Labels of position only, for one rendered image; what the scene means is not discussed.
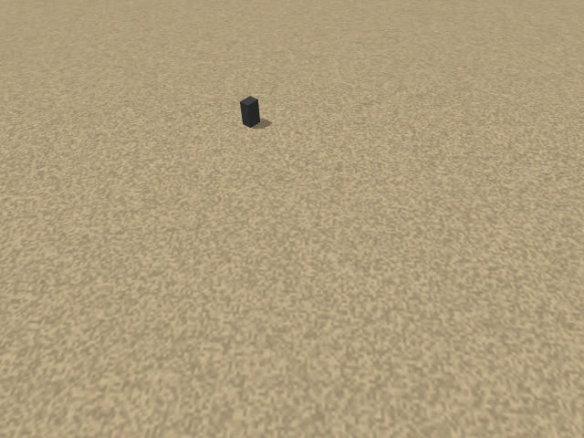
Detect carton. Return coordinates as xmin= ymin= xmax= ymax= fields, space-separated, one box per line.
xmin=240 ymin=96 xmax=260 ymax=128

